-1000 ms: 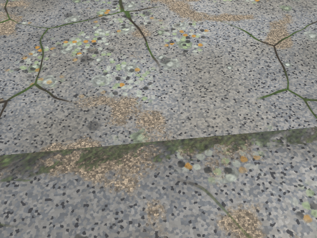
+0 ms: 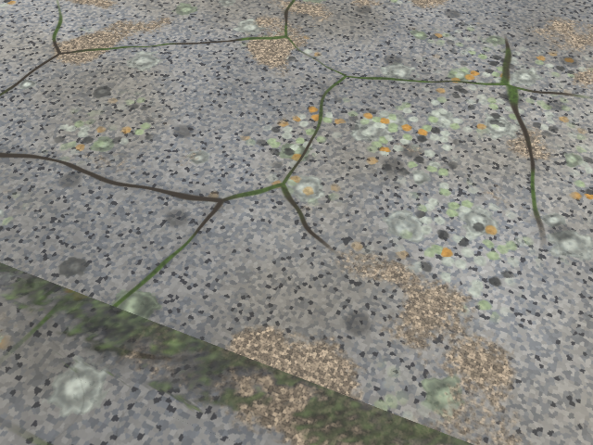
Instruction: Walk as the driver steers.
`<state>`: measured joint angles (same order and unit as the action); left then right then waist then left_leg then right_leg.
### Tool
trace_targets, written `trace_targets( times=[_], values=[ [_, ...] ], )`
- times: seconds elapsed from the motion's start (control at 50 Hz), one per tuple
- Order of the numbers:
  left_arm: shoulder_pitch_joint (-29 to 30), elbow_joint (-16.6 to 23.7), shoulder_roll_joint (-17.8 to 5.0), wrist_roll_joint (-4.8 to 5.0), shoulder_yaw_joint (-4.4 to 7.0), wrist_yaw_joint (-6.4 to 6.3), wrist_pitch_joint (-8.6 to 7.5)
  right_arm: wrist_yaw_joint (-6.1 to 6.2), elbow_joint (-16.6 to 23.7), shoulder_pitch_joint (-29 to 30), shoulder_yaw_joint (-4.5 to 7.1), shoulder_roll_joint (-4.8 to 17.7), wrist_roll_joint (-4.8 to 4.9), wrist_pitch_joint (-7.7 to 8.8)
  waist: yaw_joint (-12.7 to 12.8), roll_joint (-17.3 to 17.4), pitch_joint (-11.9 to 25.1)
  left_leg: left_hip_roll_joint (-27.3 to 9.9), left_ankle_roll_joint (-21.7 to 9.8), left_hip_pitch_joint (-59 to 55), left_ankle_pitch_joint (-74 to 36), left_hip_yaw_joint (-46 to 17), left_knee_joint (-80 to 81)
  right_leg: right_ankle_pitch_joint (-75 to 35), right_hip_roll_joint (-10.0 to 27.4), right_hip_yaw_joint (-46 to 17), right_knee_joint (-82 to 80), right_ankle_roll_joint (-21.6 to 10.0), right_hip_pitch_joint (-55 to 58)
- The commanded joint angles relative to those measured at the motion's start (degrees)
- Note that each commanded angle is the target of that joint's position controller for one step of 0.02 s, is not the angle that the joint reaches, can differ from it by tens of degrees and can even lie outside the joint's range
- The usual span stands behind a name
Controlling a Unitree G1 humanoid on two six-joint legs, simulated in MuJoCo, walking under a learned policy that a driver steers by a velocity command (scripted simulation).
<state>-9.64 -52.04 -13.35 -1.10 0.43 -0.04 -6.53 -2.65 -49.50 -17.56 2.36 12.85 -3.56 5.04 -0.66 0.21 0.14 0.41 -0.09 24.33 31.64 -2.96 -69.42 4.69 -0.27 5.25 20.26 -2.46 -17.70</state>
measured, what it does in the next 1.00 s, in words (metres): walks ahead: left foot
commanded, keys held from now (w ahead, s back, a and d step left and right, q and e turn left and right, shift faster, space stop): no key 0.54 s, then w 0.32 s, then w+e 0.14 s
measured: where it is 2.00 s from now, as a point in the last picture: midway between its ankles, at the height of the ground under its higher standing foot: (343, 388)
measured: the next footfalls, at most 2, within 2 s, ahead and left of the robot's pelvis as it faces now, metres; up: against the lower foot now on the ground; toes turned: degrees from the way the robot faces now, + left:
left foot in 0.14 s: +0.11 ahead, +0.13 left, +0.00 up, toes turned +4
right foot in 1.20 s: +0.46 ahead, -0.12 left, +0.00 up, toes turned -7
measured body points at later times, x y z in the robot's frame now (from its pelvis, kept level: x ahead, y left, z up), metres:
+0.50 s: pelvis +0.08 +0.00 -0.01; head +0.09 +0.00 +0.44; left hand +0.21 +0.26 -0.13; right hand +0.22 -0.26 -0.12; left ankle +0.07 +0.12 -0.74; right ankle +0.06 -0.11 -0.74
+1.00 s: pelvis +0.20 +0.02 +0.00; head +0.21 +0.02 +0.45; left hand +0.33 +0.26 -0.13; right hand +0.13 -0.20 -0.15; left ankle +0.09 +0.12 -0.74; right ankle +0.26 -0.11 -0.68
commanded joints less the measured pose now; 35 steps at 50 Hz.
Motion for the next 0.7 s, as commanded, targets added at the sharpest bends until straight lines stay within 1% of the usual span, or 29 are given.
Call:
trace_targets(
  times=[0.02, 0.04, 0.06, 0.08, 0.1, 0.12, 0.14, 0.16, 0.18, 0.2, 0.22, 0.24, 0.26, 0.28, 0.3, 0.34, 0.38, 0.42, 0.54, 0.56, 0.58, 0.6, 0.62, 0.64, 0.66, 0.68, 0.7],
  values=[
    [9.3, 5.2, -2.3, 1.24, 0.21, 0.42, -2.00, -0.91, 1.1, -8.2, -0.90, -0.8, 0.72, -0.48, -6.9, -3.0, 5.8, -6.8, 3.8, -9.6, -2.3, 1.4, 13.0, -43.0, 10.3, -3.0, -6.3, -9.4, -2.7],
    [10.2, 5.2, -6.6, 1.08, 1.59, 0.79, -2.47, -2.26, -0.3, -9.6, -0.76, 0.3, 1.99, -0.77, -7.1, -3.2, 5.6, -5.5, 5.8, -12.3, -8.2, 4.9, 21.5, -40.8, 7.1, 1.1, -4.9, -8.4, -4.7],
    [10.4, 4.9, -9.0, 0.85, 2.44, 1.64, -2.33, -3.22, -0.8, -9.1, -0.64, 1.5, 2.77, -1.01, -6.5, -3.3, 5.3, -4.3, 7.0, -15.2, -14.9, 6.6, 26.9, -37.9, 6.2, 1.9, -3.9, -8.2, -6.8],
    [11.4, 4.5, -9.5, 0.25, 2.68, 2.56, -1.94, -3.69, -1.5, -9.8, -0.62, 1.8, 3.17, -0.98, -7.1, -3.5, 4.7, -3.9, 6.9, -18.3, -22.6, 6.5, 31.0, -33.1, 7.0, 0.6, -2.6, -8.1, -9.5],
    [11.4, 3.7, -8.7, -0.13, 2.52, 3.56, -1.37, -3.68, -1.9, -11.2, -0.34, 3.0, 3.29, -0.52, -7.7, -3.0, 4.2, -3.6, 5.7, -20.9, -29.2, 5.8, 34.3, -25.4, 8.5, -1.8, -0.6, -8.0, -10.9],
    [8.9, 2.3, -6.2, 0.30, 1.87, 4.66, -0.82, -2.99, -1.6, -11.1, 0.51, 5.6, 2.66, 0.19, -7.7, -1.5, 4.5, -3.8, 3.2, -21.4, -32.6, 4.6, 35.6, -16.6, 9.4, -4.3, 1.5, -7.2, -10.3],
    [5.8, 1.0, -2.7, 1.22, 0.89, 5.44, -0.45, -2.28, 0.0, -8.5, 0.81, 7.1, 2.62, 0.97, -6.4, -0.2, 4.8, -6.6, -0.3, -20.5, -40.5, 2.0, 38.4, -8.3, 9.2, -5.5, 2.9, -5.1, -8.2],
    [-2.2, 0.3, -2.6, 1.99, 1.51, 5.06, 0.08, -2.05, 3.8, 0.9, 0.99, 10.6, 3.93, 1.70, 0.9, 3.7, 5.1, -10.9, -6.9, -14.5, -47.6, -2.9, 43.3, 3.3, 5.1, -2.5, 3.2, -1.4, -0.8],
    [-6.3, -0.2, -4.6, 1.95, 2.39, 3.44, 0.26, -2.45, 5.3, 8.4, 1.04, 11.1, 3.95, 1.64, 4.7, 5.1, 5.3, -12.3, -10.9, -10.5, -39.4, -4.9, 45.2, 6.3, 2.1, -0.3, 4.0, 0.5, 3.5],
    [-2.8, 1.2, -6.6, 1.78, 3.00, 2.30, 0.60, -2.50, 5.3, 10.6, 0.96, 9.8, 3.68, 0.94, 3.7, 5.3, 5.5, -10.7, -9.1, -7.2, -28.0, -4.5, 45.8, 6.2, 2.1, 0.1, 5.0, 0.8, 6.8],
    [0.1, 2.5, -7.4, 1.60, 3.47, 1.82, 0.94, -2.06, 5.0, 11.0, 0.97, 8.9, 3.71, 0.48, 2.9, 4.3, 4.9, -8.8, -6.8, -5.8, -22.6, -3.7, 45.9, 5.5, 2.7, -0.3, 4.8, -0.1, 7.7],
    [1.1, 2.8, -7.2, 1.83, 3.54, 1.90, 1.02, -1.70, 4.8, 11.0, 0.80, 7.9, 3.91, 0.09, 2.3, 2.9, 4.3, -7.3, -5.0, -7.0, -21.4, -2.6, 45.1, 3.9, 3.4, -1.2, 3.4, -0.7, 7.0],
    [1.7, 2.9, -6.2, 2.27, 3.26, 2.37, 0.92, -1.57, 4.1, 9.9, 0.83, 7.5, 3.94, -0.25, 1.4, 1.9, 3.6, -6.4, -4.0, -8.8, -22.2, -1.4, 44.3, 2.4, 3.7, -1.9, 2.0, -1.0, 5.8],
    [2.2, 3.0, -5.6, 2.43, 3.18, 2.91, 0.78, -1.53, 3.2, 8.1, 1.00, 7.7, 3.95, -0.37, 0.4, 1.0, 3.3, -6.0, -3.6, -10.2, -24.0, -0.7, 43.8, 0.0, 3.6, -1.8, 1.8, -1.1, 5.5],
    [2.5, 3.1, -5.5, 2.32, 3.34, 3.27, 0.68, -1.50, 2.4, 7.0, 1.17, 8.2, 3.85, -0.37, 0.1, 1.0, 3.6, -5.6, -3.4, -10.9, -26.5, 0.0, 43.2, -2.8, 3.6, -1.6, 2.3, -1.2, 6.3],
    [2.8, 3.4, -6.4, 1.94, 3.92, 3.48, 0.63, -1.43, 1.7, 7.0, 1.32, 8.2, 3.72, -0.38, 0.1, 1.1, 4.7, -5.1, -3.4, -11.6, -31.0, 1.0, 42.4, -7.0, 3.6, -1.2, 3.6, -1.1, 8.1],
    [3.1, 3.5, -6.7, 1.76, 4.30, 3.40, 0.78, -1.28, 1.5, 8.1, 1.35, 8.0, 3.81, -0.55, 0.1, 1.1, 5.0, -4.9, -3.1, -11.9, -32.7, 1.5, 41.9, -8.6, 3.7, -1.0, 4.5, -0.8, 9.0],
    [3.2, 3.6, -6.7, 1.75, 4.53, 3.40, 0.98, -1.10, 1.1, 8.7, 1.47, 8.3, 3.95, -0.66, 0.1, 0.9, 4.5, -4.8, -2.6, -11.6, -32.3, 1.7, 41.9, -8.4, 3.7, -1.1, 4.9, -0.4, 9.3],
    [3.9, 3.4, -7.5, 1.57, 5.19, 3.54, 1.13, -0.67, -0.2, 10.6, 1.77, 9.3, 3.91, -0.88, 0.1, 0.4, 3.3, -4.1, -1.9, -11.6, -30.7, 2.6, 42.0, -7.4, 3.7, -1.2, 5.5, -0.1, 9.6],
    [2.9, 2.8, -7.1, 1.54, 5.14, 3.65, 1.33, -0.64, -1.2, 9.4, 1.75, 9.0, 3.94, -1.11, 0.0, 0.4, 3.1, -4.3, -1.9, -12.1, -25.8, 2.4, 43.5, -2.3, 3.9, -1.6, 4.2, -0.1, 9.7],
    [1.5, 2.3, -8.7, 0.94, 5.92, 3.45, 1.60, -0.26, -1.7, 8.6, 2.34, 10.5, 3.42, -1.45, 0.2, -0.2, 1.0, -3.7, -2.7, -10.8, -16.8, 2.6, 44.1, 6.7, 4.2, -2.2, 2.6, -1.5, 9.1],
    [0.1, 1.9, -11.0, -0.20, 6.95, 2.95, 1.73, 0.40, -1.9, 8.2, 3.14, 12.1, 2.42, -1.64, 0.8, -1.3, -1.4, -3.2, -4.1, -8.7, -6.4, 2.5, 44.1, 17.7, 5.4, -4.2, 0.4, -4.3, 8.4],
    [-1.2, 1.6, -11.0, -1.22, 7.29, 2.39, 1.58, 1.09, -1.7, 9.1, 3.22, 11.5, 1.42, -1.61, 1.7, -2.3, -4.0, -2.9, -5.4, -5.9, -1.6, 2.1, 43.5, 25.8, 7.9, -8.1, -2.7, -7.3, 8.5],
    [-2.7, 1.5, -10.1, -1.81, 7.17, 1.66, 1.16, 1.74, -1.3, 10.5, 2.83, 9.4, 0.88, -1.41, 2.6, -3.9, -5.2, -2.4, -6.1, -3.3, -2.3, 2.3, 41.4, 29.2, 11.7, -13.4, -6.2, -10.3, 11.0],
    [-3.9, 1.3, -9.0, -1.61, 6.86, 0.79, 0.76, 2.28, -0.7, 11.7, 2.34, 7.0, 0.72, -0.98, 3.0, -6.1, -5.4, -1.9, -5.9, -1.1, -6.4, 3.9, 37.9, 30.0, 16.4, -18.9, -9.6, -13.1, 14.9],
    [-3.7, 1.5, -8.2, -0.88, 6.29, 0.01, 0.72, 2.62, 0.1, 12.3, 1.96, 5.4, 0.81, -0.37, 2.9, -7.1, -6.3, -2.1, -6.2, 0.2, -8.5, 4.2, 36.8, 29.0, 19.9, -21.8, -11.4, -14.5, 17.3],
    [-3.7, 1.8, -7.2, -0.48, 5.67, -0.49, 0.88, 2.87, 0.3, 12.7, 1.83, 5.0, 0.67, 0.08, 2.9, -6.3, -6.5, -2.3, -6.9, -1.5, -8.4, 4.1, 37.2, 26.6, 20.6, -22.0, -12.2, -14.7, 17.3]
  ],
)
Velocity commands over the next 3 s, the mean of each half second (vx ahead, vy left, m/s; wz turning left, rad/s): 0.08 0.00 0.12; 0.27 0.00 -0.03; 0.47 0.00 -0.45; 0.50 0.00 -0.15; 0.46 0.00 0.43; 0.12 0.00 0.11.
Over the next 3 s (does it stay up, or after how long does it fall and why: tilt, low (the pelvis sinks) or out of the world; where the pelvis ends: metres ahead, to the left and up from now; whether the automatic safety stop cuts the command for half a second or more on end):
stays up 1.17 -0.19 -0.20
